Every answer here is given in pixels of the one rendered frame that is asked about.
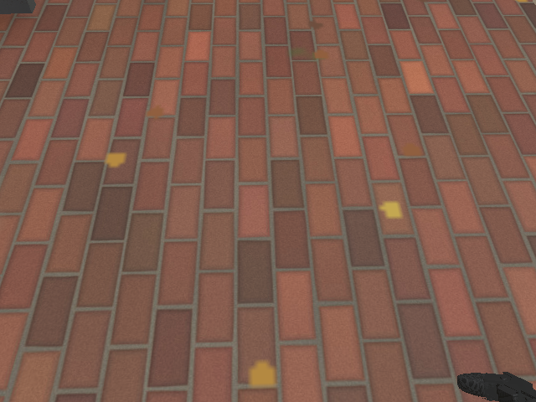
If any right robot hand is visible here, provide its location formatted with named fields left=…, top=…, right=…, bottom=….
left=457, top=372, right=536, bottom=402

